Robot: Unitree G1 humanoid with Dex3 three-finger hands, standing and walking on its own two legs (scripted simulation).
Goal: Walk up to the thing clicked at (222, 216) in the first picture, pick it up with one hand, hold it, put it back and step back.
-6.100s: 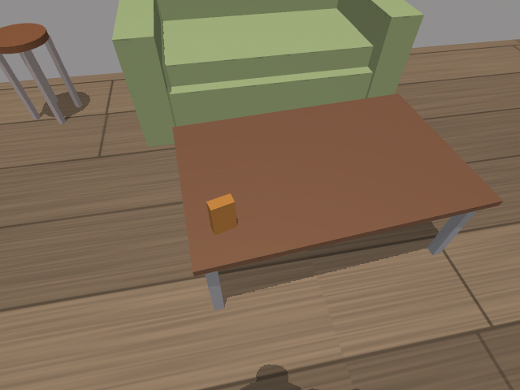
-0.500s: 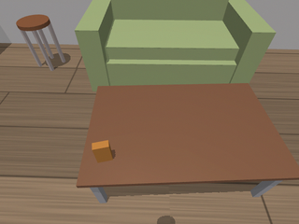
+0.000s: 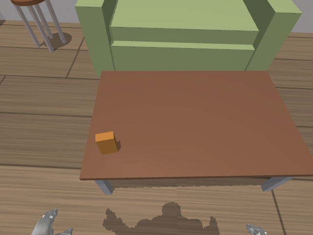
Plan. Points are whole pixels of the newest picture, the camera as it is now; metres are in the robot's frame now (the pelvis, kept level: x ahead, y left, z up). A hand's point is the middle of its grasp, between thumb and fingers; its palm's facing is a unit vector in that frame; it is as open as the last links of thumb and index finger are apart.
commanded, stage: go down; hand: left
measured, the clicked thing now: (107, 143) +0.52 +0.21 -0.31
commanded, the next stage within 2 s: none
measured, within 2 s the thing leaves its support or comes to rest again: neither
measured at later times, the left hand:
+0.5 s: hand (58, 224) +0.18 +0.27 -0.14, palm faces +0.02 -0.94 -0.34, open 16.7 cm
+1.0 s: hand (54, 229) +0.17 +0.28 -0.13, palm faces +0.05 -0.93 -0.35, open 17.1 cm
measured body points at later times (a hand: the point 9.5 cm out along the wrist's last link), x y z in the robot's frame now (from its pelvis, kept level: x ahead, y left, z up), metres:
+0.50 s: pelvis +0.03 +0.02 -0.02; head +0.07 +0.03 +0.43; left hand +0.18 +0.32 -0.11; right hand +0.18 -0.24 -0.11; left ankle +0.00 +0.13 -0.74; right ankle +0.01 -0.11 -0.74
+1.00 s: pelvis +0.02 +0.02 -0.05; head +0.06 +0.03 +0.40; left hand +0.16 +0.33 -0.11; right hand +0.19 -0.23 -0.12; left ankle +0.00 +0.13 -0.74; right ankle +0.01 -0.11 -0.74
